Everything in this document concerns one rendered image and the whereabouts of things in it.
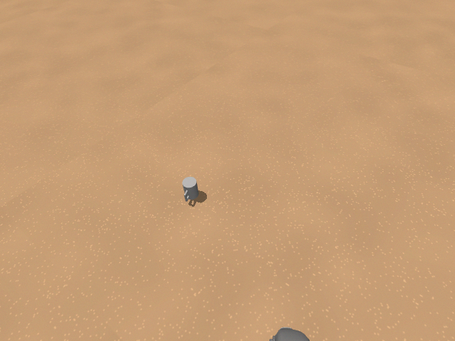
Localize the mug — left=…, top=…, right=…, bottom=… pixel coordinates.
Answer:
left=182, top=177, right=198, bottom=202

